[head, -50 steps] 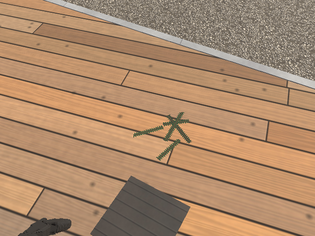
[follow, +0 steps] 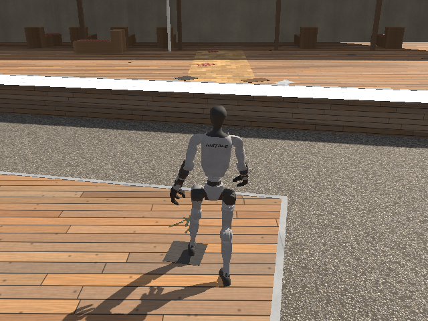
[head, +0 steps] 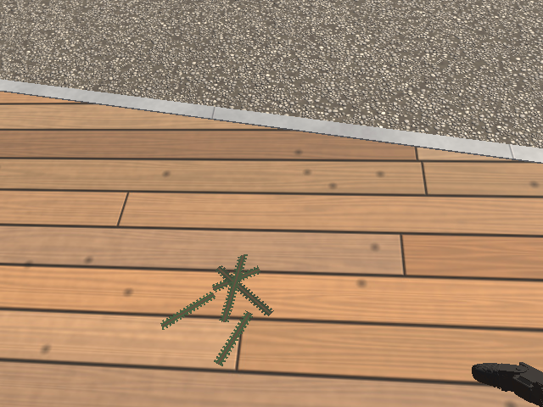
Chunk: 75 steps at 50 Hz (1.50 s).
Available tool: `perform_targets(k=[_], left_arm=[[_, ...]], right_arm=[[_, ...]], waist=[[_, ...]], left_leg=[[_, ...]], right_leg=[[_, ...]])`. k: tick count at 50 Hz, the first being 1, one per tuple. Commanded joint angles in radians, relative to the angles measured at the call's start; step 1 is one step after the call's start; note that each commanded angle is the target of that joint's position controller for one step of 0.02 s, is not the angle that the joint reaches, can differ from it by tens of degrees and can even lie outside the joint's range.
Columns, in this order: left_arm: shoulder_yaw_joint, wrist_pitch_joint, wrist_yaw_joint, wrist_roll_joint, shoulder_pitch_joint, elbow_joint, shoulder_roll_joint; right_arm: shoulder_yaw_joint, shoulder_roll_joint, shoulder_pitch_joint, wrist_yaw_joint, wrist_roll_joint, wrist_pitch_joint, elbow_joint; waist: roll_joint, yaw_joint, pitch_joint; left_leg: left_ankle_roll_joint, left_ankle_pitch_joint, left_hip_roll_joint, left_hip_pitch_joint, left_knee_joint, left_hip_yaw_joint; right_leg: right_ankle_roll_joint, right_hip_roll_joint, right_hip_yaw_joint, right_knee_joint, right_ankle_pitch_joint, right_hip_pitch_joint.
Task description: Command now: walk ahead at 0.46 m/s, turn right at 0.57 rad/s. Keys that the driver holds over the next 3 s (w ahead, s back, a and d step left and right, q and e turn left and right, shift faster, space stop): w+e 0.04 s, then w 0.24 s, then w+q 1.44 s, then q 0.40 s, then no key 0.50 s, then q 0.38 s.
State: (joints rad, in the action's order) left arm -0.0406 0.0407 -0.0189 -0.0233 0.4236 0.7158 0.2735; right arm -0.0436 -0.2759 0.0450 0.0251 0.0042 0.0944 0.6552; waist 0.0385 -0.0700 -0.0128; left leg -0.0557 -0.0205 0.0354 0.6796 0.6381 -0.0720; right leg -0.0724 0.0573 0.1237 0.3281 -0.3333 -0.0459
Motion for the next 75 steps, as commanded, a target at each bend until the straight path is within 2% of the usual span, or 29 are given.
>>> perform_targets(k=[1, 4, 6, 7, 8, 9, 11, 13, 20, 25, 27, 29, 30, 31, 32, 33, 37, 46, 50, 52, 54, 55, 56, 57, 58, 61, 64, 69, 75], left_arm=[[-0.064, 0.002, -0.014, -0.013, 0.022, -0.03, 0.192], [-0.073, -0.009, -0.019, -0.001, -0.006, -0.029, 0.194], [-0.058, -0.011, -0.008, 0.012, -0.014, -0.038, 0.15], [-0.031, -0.007, -0.007, 0.039, 0.007, -0.061, 0.079], [-0.01, 0.003, 0.0, 0.0, 0.203, -0.052, -0.001], [-0.029, 0.009, -0.002, -0.02, 0.137, -0.031, 0.115], [-0.036, 0.017, 0.001, -0.006, -0.091, -0.082, 0.155], [-0.036, 0.023, 0.01, 0.008, -0.129, -0.099, 0.127], [0.008, 0.043, 0.025, 0.029, -0.274, -0.137, 0.034], [-0.007, 0.062, 0.04, 0.011, -0.395, -0.167, 0.079], [-0.023, 0.069, 0.037, 0.009, -0.365, -0.163, 0.101], [-0.058, 0.067, 0.023, 0.016, -0.186, -0.131, 0.157], [-0.078, 0.06, 0.011, 0.034, -0.011, -0.119, 0.234], [-0.087, 0.047, 0.023, 0.043, 0.022, -0.092, 0.278], [-0.066, 0.047, 0.029, 0.029, -0.014, -0.097, 0.184], [-0.051, 0.048, 0.03, 0.019, -0.062, -0.097, 0.133], [-0.04, 0.064, 0.034, 0.032, -0.201, -0.08, 0.072], [-0.076, 0.057, 0.008, 0.028, -0.142, -0.006, 0.158], [-0.091, 0.032, 0.008, 0.004, -0.109, 0.017, 0.193], [-0.101, 0.019, 0.005, -0.004, -0.116, 0.016, 0.225], [-0.1, 0.003, -0.001, -0.022, -0.141, 0.009, 0.227], [-0.084, 0.007, -0.006, -0.006, -0.123, -0.004, 0.189], [-0.035, 0.029, 0.004, 0.036, -0.041, -0.066, 0.038], [-0.039, 0.068, 0.013, 0.005, -0.133, -0.078, 0.107], [-0.053, 0.086, 0.021, -0.034, -0.214, -0.105, 0.159], [-0.061, 0.094, 0.009, 0.02, -0.216, -0.092, 0.158], [-0.058, 0.062, 0.007, 0.034, -0.216, -0.092, 0.127], [-0.03, 0.062, 0.013, 0.033, -0.384, -0.138, 0.049], [-0.047, 0.083, 0.039, 0.016, -0.475, -0.193, 0.077]], right_arm=[[-0.019, -0.077, -0.152, 0.014, -0.014, 0.032, -0.102], [-0.04, -0.113, -0.078, 0.018, -0.019, 0.046, -0.086], [-0.069, -0.17, 0.131, 0.005, -0.007, 0.054, -0.04], [-0.077, -0.227, 0.304, -0.001, 0.016, 0.048, -0.024], [-0.089, -0.265, 0.362, 0.014, 0.015, 0.039, 0.036], [-0.066, -0.157, 0.341, 0.013, -0.012, 0.034, 0.019], [-0.048, -0.112, 0.227, 0.001, -0.008, 0.02, 0.016], [-0.038, -0.087, 0.189, -0.003, 0.01, 0.02, 0.029], [-0.052, -0.153, 0.215, -0.018, -0.028, 0.01, 0.075], [-0.059, -0.181, 0.31, -0.022, -0.043, -0.013, 0.108], [-0.06, -0.183, 0.312, -0.025, -0.039, -0.022, 0.111], [-0.039, -0.122, 0.313, -0.022, -0.022, -0.022, 0.103], [-0.011, -0.043, 0.314, -0.023, 0.005, -0.018, 0.07], [-0.002, -0.015, 0.425, -0.026, -0.039, -0.005, 0.04], [-0.027, -0.113, 0.395, -0.03, -0.056, -0.01, 0.065], [-0.038, -0.141, 0.317, -0.028, -0.052, -0.015, 0.049], [-0.04, -0.087, 0.267, -0.019, -0.033, -0.052, 0.03], [-0.016, -0.033, 0.037, 0.019, -0.024, -0.056, -0.042], [-0.022, -0.054, -0.037, 0.038, -0.031, -0.055, -0.081], [-0.038, -0.084, -0.007, 0.038, -0.029, -0.059, -0.091], [-0.081, -0.149, 0.215, 0.028, -0.031, -0.068, -0.043], [-0.115, -0.225, 0.378, 0.01, -0.034, -0.078, -0.009], [-0.13, -0.349, 0.35, 0.005, -0.04, -0.07, -0.022], [-0.109, -0.284, 0.388, 0.014, -0.035, -0.057, -0.047], [-0.09, -0.218, 0.354, 0.016, -0.03, -0.048, -0.033], [-0.062, -0.135, 0.183, 0.006, -0.015, -0.043, -0.064], [-0.063, -0.141, 0.17, -0.011, -0.012, -0.032, -0.052], [-0.068, -0.158, 0.239, -0.04, -0.028, -0.042, -0.007], [-0.07, -0.152, 0.324, -0.055, -0.04, -0.074, 0.02]], waist=[[-0.14, -0.002, -0.038], [-0.195, 0.044, 0.001], [-0.199, 0.148, 0.159], [-0.07, 0.199, 0.334], [0.329, 0.096, 0.454], [0.2, 0.143, 0.348], [0.009, 0.14, 0.118], [0.025, 0.087, 0.052], [0.027, 0.09, -0.018], [0.035, 0.125, -0.007], [0.045, 0.091, 0.012], [0.024, -0.002, 0.109], [-0.139, -0.065, 0.27], [-0.41, -0.004, 0.34], [-0.258, -0.017, 0.231], [-0.19, -0.016, 0.131], [-0.161, 0.068, 0.022], [-0.089, 0.014, -0.05], [-0.094, 0.005, -0.076], [-0.121, 0.039, -0.034], [-0.099, 0.17, 0.096], [-0.029, 0.238, 0.182], [0.256, 0.11, 0.247], [0.142, 0.185, 0.388], [0.079, 0.189, 0.25], [-0.001, 0.076, 0.094], [0.005, 0.051, 0.068], [0.025, 0.108, 0.025], [0.065, 0.131, 0.031]], left_leg=[[0.01, -0.053, -0.044, -0.088, -0.116, 0.015], [0.057, 0.027, -0.055, -0.216, -0.148, 0.035], [0.134, 0.033, -0.036, -0.544, -0.164, 0.059], [0.213, 0.093, 0.164, -0.863, -0.112, -0.187], [0.373, 0.349, 0.369, -1.128, -0.26, -0.707], [0.331, 0.526, 0.329, -1.046, -0.338, -0.718], [0.279, 0.356, 0.257, -0.758, -0.361, -0.424], [0.282, 0.192, 0.198, -0.593, -0.409, -0.292], [0.301, 0.058, 0.132, -0.435, -0.492, -0.125], [0.251, 0.103, 0.151, -0.478, -0.416, -0.162], [0.22, 0.135, 0.15, -0.487, -0.346, -0.186], [0.162, 0.098, 0.065, -0.397, -0.111, -0.138], [0.11, 0.362, -0.016, -0.232, 0.229, -0.052], [0.079, 0.63, -0.082, 0.043, 0.507, -0.023], [0.073, 0.564, -0.025, 0.13, 0.634, -0.075], [0.075, 0.472, 0.005, 0.152, 0.651, -0.062], [0.055, 0.306, 0.082, 0.011, 0.558, -0.038], [0.049, 0.012, 0.072, 0.013, 0.166, 0.04], [0.099, 0.092, 0.051, -0.012, 0.056, 0.095], [0.141, 0.198, -0.006, -0.105, 0.033, 0.153], [0.205, 0.17, -0.103, -0.419, -0.068, 0.202], [0.252, 0.129, -0.042, -0.73, -0.088, 0.063], [0.434, 0.26, 0.223, -1.038, -0.16, -0.511], [0.468, 0.415, 0.278, -1.098, -0.305, -0.737], [0.42, 0.366, 0.26, -1.013, -0.331, -0.613], [0.356, 0.114, 0.158, -0.64, -0.342, -0.371], [0.361, -0.048, 0.129, -0.494, -0.378, -0.291], [0.294, -0.063, 0.041, -0.399, -0.344, -0.181], [0.272, 0.017, 0.076, -0.51, -0.206, -0.33]], right_leg=[[-0.108, -0.223, 0.181, -0.054, 0.338, -0.061], [-0.084, -0.248, 0.206, 0.023, 0.495, -0.003], [-0.033, -0.161, 0.138, 0.308, 0.695, -0.045], [-0.004, -0.088, 0.098, 0.612, 0.397, -0.232], [0.057, 0.042, 0.059, 0.935, -0.248, -0.577], [0.059, -0.019, 0.098, 1.017, -0.206, -0.66], [0.052, -0.092, 0.03, 0.979, -0.048, -0.668], [0.047, -0.144, 0.017, 0.887, 0.009, -0.603], [0.093, -0.147, -0.077, 0.443, 0.188, -0.519], [0.101, -0.09, -0.072, 0.233, 0.317, -0.395], [0.081, -0.078, -0.083, 0.174, 0.29, -0.298], [0.028, -0.128, -0.065, 0.145, 0.252, -0.015], [-0.035, -0.348, 0.158, 0.151, 0.231, 0.243], [-0.166, -0.5, 0.591, 0.006, -0.043, 0.381], [-0.154, -0.469, 0.576, -0.035, -0.186, 0.302], [-0.127, -0.435, 0.415, -0.04, -0.136, 0.2], [-0.104, -0.321, 0.084, -0.133, 0.215, -0.065], [-0.085, -0.317, -0.216, -0.178, 0.399, -0.017], [-0.054, -0.34, -0.278, -0.128, 0.488, 0.077], [-0.035, -0.342, -0.311, -0.007, 0.796, 0.116], [0.002, -0.299, -0.354, 0.321, 0.987, 0.065], [0.049, -0.261, -0.352, 0.61, 0.723, -0.168], [0.115, -0.057, -0.274, 0.98, -0.232, -0.633], [0.098, -0.04, -0.043, 1.079, -0.282, -0.733], [0.081, -0.082, -0.041, 1.066, -0.192, -0.806], [0.078, -0.172, -0.033, 0.866, -0.03, -0.649], [0.112, -0.168, -0.06, 0.757, 0.03, -0.587], [0.142, -0.097, -0.089, 0.422, 0.339, -0.526], [0.11, -0.03, -0.061, 0.208, 0.311, -0.429]])
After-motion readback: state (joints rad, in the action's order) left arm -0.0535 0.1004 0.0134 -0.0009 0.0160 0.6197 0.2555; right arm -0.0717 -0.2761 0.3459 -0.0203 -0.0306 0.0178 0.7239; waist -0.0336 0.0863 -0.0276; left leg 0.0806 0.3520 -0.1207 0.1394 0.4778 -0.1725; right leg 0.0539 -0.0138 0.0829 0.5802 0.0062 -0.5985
